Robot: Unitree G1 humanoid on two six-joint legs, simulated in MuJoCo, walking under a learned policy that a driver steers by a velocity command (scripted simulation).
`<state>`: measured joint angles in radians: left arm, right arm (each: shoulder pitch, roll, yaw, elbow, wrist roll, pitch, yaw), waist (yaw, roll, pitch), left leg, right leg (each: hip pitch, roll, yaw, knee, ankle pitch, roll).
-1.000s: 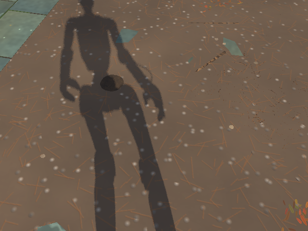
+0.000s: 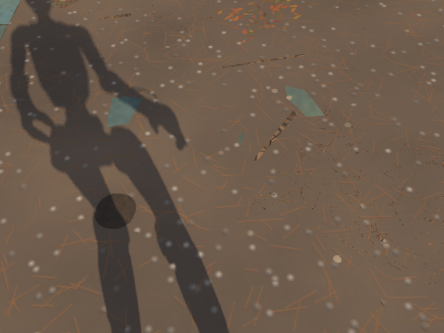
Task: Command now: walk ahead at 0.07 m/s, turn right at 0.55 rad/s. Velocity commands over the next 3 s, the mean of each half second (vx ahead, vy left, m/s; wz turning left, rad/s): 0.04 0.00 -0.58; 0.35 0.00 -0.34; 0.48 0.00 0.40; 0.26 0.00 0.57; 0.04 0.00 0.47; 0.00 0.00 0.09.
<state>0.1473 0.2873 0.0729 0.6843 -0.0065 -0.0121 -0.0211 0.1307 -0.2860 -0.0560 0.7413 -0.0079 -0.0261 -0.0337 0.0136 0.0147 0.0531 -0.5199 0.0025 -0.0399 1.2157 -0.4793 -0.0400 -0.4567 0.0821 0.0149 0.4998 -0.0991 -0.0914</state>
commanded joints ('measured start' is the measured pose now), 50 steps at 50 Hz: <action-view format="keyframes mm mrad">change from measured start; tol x32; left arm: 1 -18 133 37 -92 11 2 19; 50 169 102 9 -37 19 -77 17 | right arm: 1 88 -83 -28 -53 -7 14 -14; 50 58 -76 -17 -48 27 -50 68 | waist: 1 -47 -89 -185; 15 -34 -184 -179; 18 -2 313 -130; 37 -26 125 -35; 41 90 -347 -181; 50 1 -80 -10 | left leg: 1 -31 16 -32 -106 74 -12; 20 333 334 -320 -891 572 258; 32 440 301 -79 -1035 81 216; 38 229 268 23 -908 114 195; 42 -439 66 18 17 -73 47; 50 -304 117 -9 -185 430 23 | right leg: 1 162 -233 313 -185 221 -177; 15 169 -164 487 -111 -91 -76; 18 -209 77 144 397 -525 78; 22 -233 -12 117 763 -299 157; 38 286 -56 -119 -20 -147 29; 41 737 -466 644 -234 -305 -227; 50 415 -291 78 -343 203 -104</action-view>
